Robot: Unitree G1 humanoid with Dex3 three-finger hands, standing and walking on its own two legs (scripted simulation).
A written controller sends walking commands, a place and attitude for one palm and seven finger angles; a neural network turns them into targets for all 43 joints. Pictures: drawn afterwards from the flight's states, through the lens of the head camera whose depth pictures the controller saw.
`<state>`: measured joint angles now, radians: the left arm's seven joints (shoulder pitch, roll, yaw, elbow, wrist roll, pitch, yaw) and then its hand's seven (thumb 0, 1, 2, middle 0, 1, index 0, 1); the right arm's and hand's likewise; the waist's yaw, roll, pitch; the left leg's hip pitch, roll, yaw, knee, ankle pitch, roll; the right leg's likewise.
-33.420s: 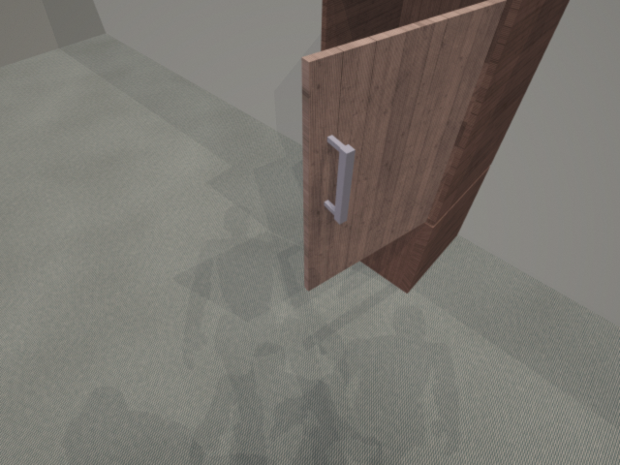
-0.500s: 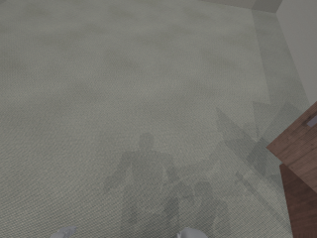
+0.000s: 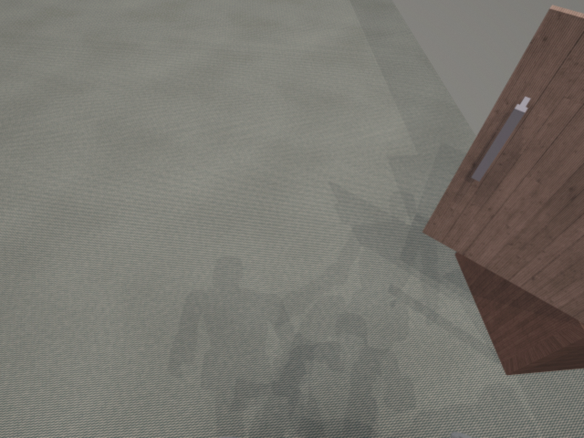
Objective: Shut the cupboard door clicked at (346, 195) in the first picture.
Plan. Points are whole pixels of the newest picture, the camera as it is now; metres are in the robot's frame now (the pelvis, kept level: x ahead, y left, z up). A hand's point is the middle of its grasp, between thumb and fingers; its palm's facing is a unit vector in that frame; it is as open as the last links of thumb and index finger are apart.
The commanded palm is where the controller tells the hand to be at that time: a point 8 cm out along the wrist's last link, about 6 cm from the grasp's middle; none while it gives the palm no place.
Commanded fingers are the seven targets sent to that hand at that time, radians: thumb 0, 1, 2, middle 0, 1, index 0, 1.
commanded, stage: turn to face it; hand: left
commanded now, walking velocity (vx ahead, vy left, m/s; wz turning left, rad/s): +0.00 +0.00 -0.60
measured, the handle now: (499, 141) +0.65 -0.35 +0.03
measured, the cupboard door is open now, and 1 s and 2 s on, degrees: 47 47 47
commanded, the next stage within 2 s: take the last steps up to it in 0.90 s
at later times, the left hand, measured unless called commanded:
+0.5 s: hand (197, 429) +0.15 +0.15 -0.15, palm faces -0.28 -0.92 -0.27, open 7.4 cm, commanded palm none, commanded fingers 0.00 0.90 0.90 -0.20 -0.30 -0.20 -0.30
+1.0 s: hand (228, 391) +0.21 +0.12 -0.16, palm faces -0.48 -0.84 -0.24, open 7.4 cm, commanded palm none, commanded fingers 0.00 0.90 0.90 -0.20 -0.30 -0.20 -0.30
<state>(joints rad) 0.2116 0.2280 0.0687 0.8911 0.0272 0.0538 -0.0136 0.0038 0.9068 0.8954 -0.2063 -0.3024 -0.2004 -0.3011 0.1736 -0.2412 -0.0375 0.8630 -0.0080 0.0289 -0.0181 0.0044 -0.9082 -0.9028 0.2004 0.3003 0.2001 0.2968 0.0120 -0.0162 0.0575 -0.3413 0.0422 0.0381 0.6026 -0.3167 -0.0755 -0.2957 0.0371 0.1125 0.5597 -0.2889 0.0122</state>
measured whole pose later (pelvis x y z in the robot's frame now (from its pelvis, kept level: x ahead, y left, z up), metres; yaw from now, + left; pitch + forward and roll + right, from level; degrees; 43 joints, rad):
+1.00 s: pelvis +0.02 -0.01 +0.00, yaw -30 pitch +1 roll +0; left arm 0.16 0.24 0.06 0.91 0.03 0.05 -0.03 0.00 0.91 0.90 -0.20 -0.30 -0.19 -0.30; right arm 0.28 -0.20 -0.02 0.95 -0.02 0.03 -0.02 0.00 -0.90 -0.90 0.20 0.30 0.21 0.30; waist -0.02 0.01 0.05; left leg -0.29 0.11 0.14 0.59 -0.30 -0.03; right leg -0.23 -0.01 -0.03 0.53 -0.28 0.01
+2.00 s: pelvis +0.18 -0.22 +0.00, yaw -37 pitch +0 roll -2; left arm 0.25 0.19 0.04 1.09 0.02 0.00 0.02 0.00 0.93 0.90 -0.20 -0.30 -0.20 -0.30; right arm 0.19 -0.14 0.00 1.02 -0.02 -0.04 -0.03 0.00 -0.92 -0.90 0.20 0.30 0.20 0.30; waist 0.01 -0.04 0.03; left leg -0.30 0.05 0.12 0.59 -0.30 0.05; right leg -0.16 -0.01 -0.11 0.50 -0.34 0.01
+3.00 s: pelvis +0.15 -0.16 +0.00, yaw -38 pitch -3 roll +0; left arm 0.26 0.27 0.01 0.94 0.03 0.01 0.02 0.00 0.91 0.90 -0.20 -0.30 -0.20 -0.30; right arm 0.24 -0.20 -0.02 0.94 -0.02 0.00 0.00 0.00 -0.90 -0.90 0.20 0.30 0.20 0.30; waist 0.01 0.00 0.02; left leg -0.25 -0.04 0.07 0.57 -0.27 0.07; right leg -0.28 -0.08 0.04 0.55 -0.23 0.02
